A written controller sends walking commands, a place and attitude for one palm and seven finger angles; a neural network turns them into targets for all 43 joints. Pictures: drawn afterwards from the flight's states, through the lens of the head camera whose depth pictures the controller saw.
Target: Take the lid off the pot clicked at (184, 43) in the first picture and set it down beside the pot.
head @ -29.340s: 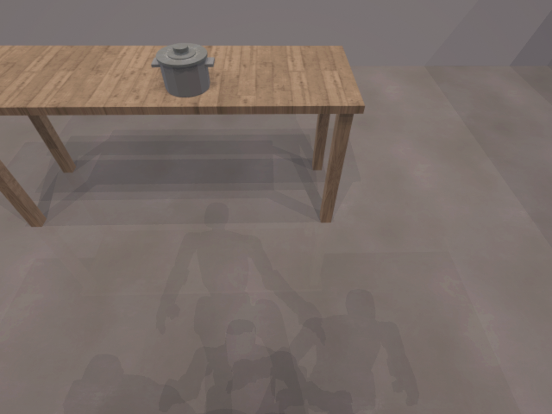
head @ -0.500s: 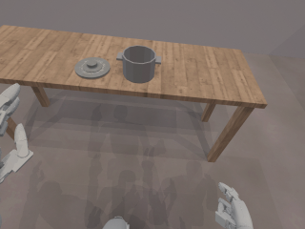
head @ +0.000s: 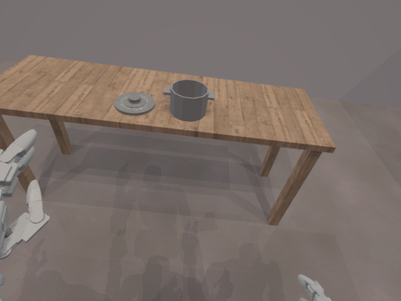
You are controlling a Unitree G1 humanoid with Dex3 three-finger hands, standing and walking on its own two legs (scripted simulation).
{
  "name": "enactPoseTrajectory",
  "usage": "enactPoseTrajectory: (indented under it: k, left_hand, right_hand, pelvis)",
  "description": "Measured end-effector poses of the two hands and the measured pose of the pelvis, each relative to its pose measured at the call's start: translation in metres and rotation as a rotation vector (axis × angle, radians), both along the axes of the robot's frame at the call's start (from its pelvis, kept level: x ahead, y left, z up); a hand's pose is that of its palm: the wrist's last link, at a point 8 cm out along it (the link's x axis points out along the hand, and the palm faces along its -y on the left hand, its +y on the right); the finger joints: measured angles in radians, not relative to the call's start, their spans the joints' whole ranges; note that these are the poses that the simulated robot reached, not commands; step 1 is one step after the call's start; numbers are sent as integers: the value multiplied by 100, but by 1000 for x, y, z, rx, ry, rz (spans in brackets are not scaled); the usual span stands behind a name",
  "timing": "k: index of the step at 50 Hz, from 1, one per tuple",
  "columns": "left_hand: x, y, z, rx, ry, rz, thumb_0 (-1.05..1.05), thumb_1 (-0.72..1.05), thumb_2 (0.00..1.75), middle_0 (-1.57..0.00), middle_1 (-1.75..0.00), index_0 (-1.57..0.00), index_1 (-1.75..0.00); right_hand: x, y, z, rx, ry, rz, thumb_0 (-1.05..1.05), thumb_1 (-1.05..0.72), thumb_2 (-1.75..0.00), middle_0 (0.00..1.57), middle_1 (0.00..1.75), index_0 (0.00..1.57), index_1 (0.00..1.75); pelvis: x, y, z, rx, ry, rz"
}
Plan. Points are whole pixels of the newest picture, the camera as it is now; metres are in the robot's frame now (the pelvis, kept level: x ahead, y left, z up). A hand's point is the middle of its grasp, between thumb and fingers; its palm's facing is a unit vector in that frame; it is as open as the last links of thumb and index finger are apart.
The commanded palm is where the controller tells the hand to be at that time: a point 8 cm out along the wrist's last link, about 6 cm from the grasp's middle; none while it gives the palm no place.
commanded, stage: stop stepping back and stand still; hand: left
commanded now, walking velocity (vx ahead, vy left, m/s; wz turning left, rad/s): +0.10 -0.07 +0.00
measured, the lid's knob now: (134, 98) +0.89 +0.32 -0.08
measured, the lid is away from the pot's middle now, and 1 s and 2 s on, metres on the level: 0.23 0.23 0.23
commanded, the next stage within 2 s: let the arm hang, fingers relaxed in 1.26 s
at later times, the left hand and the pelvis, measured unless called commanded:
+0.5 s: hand out of the picture +0.05 +0.20 -0.19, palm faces +0.06 -0.99 -0.15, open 7.2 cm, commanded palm none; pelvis +0.00 +0.02 -0.02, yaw +3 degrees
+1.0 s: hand out of the picture +0.03 +0.16 -0.17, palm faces +0.09 -0.98 -0.18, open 7.3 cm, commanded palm none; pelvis +0.04 +0.00 +0.01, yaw +3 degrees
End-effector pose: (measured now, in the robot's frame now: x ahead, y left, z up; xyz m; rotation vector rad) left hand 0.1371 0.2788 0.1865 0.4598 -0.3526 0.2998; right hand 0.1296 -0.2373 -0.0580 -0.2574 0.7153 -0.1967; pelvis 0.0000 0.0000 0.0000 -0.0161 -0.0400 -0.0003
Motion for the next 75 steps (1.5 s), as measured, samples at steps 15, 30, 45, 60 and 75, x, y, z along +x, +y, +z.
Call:
enactPoseTrajectory:
  k: [15, 30, 45, 60, 75]
  left_hand:
    - [23, 31, -119, -100, 457, 78, 1, 89, 90, -20, -30, -21, -30]
    - [-148, -35, -342, -551, 1673, 247, 1, 99, 90, -20, -30, -21, -30]
    - [-144, -65, -325, -565, 1723, 312, 1, 91, 90, -20, -30, -20, -30]
    - [-101, -68, -326, -550, 1658, 304, 2, 93, 90, -20, -30, -20, -30]
    - [-97, -75, -326, -560, 1694, 306, 2, 92, 90, -20, -30, -20, -30]
  right_hand:
    - [2, 28, -36, 99, 52, 80, 1, -90, -90, 21, 30, 21, 30]
    - [-151, 18, -68, 77, 676, -134, 1, -91, -90, 20, 30, 20, 29]
    - [-117, 48, -83, 218, 710, -118, 1, -92, -90, 20, 30, 20, 29]
    - [-89, 26, -82, 185, 683, -130, 1, -93, -90, 20, 30, 20, 29]
    - [-80, 24, -81, 181, 705, -130, 1, -93, -90, 20, 30, 20, 29]
  pelvis:
    - [-13, 18, -16, -29, 23, 56]
    - [7, 16, -5, 22, 54, 43]
    - [33, 5, 7, 5, 39, 55]
    - [51, -4, 8, 11, 25, 55]
    - [62, -6, 8, 11, 31, 52]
